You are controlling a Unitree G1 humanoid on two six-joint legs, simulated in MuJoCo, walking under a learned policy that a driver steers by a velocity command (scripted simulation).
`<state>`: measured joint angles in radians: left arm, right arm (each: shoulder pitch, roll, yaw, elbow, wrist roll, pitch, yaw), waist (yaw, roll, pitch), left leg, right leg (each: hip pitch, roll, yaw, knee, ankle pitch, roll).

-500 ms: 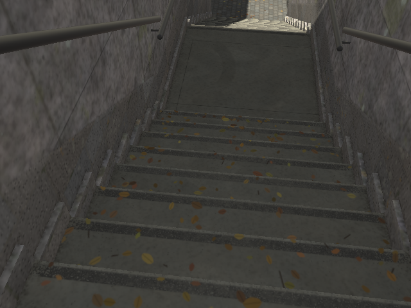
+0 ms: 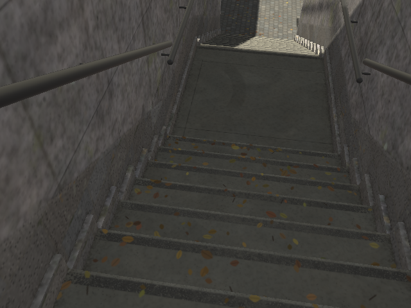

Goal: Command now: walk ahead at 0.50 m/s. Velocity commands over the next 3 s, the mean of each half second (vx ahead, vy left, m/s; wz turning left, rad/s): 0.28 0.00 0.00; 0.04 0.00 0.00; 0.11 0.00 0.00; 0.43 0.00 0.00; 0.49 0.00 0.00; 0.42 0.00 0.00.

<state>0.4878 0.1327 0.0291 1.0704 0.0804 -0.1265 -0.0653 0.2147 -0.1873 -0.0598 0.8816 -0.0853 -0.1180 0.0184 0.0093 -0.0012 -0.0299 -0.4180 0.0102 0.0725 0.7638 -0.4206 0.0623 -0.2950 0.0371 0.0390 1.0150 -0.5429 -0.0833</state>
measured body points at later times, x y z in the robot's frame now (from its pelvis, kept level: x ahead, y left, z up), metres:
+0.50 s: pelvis +0.19 -0.01 -0.12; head +0.22 -0.01 +0.33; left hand +0.27 +0.22 -0.27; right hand +0.14 -0.22 -0.27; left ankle +0.09 +0.12 -0.62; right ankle +0.25 -0.09 -0.86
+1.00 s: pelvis +0.23 +0.00 -0.11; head +0.24 +0.01 +0.34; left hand +0.25 +0.23 -0.26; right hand +0.29 -0.23 -0.24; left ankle +0.22 +0.17 -0.81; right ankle +0.25 -0.09 -0.86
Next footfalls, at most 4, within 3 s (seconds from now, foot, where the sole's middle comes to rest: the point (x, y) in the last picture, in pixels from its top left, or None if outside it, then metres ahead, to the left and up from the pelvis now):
0.38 right None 0.29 -0.09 -0.90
0.62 left None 0.27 0.15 -0.90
1.94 right None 0.57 -0.14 -1.05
2.46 left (191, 267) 0.87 0.09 -1.20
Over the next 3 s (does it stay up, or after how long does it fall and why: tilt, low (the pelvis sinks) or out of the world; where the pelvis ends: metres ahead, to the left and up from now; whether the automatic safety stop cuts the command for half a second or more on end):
stays up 1.06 -0.03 -0.57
